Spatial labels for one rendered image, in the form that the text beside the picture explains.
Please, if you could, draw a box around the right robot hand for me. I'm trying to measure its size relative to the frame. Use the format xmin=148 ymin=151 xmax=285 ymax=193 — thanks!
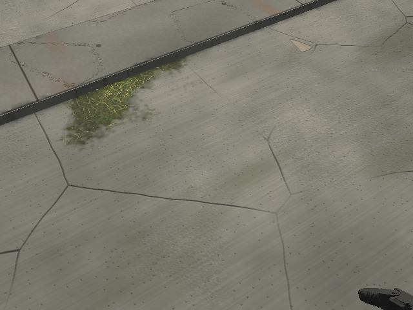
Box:
xmin=358 ymin=288 xmax=413 ymax=310

